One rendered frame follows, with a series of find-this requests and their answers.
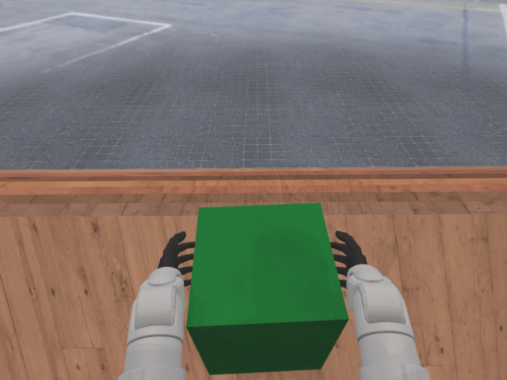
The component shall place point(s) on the carton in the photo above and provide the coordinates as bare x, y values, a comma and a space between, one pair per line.
265, 294

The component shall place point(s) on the right robot hand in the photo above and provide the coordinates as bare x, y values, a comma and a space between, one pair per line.
352, 251

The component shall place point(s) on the left robot hand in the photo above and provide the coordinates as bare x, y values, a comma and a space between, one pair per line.
170, 258

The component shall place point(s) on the left robot forearm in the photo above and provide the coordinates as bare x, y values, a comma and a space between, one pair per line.
156, 329

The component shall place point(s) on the right robot forearm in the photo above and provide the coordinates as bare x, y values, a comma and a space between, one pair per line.
383, 329

